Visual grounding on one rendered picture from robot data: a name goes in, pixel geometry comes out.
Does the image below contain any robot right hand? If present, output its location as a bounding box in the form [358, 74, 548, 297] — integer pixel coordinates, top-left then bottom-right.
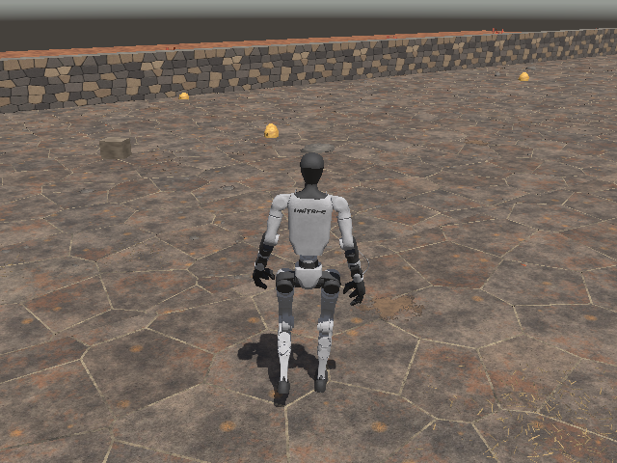
[343, 280, 365, 306]

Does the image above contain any left robot forearm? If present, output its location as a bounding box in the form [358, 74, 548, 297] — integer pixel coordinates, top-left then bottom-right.
[255, 232, 274, 271]

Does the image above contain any robot torso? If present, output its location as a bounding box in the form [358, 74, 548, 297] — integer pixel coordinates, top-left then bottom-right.
[288, 189, 333, 289]

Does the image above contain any left robot upper arm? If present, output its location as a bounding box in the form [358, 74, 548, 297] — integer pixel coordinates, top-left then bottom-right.
[263, 194, 291, 246]

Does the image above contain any robot right shin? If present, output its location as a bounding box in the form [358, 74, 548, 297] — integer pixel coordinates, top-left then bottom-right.
[317, 318, 334, 380]

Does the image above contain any robot left hand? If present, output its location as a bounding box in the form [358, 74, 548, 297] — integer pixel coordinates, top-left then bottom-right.
[253, 268, 275, 289]

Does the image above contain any right robot upper arm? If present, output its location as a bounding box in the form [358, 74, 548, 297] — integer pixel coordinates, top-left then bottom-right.
[331, 195, 355, 251]

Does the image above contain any right robot forearm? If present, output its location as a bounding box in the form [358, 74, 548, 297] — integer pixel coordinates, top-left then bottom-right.
[344, 236, 363, 283]

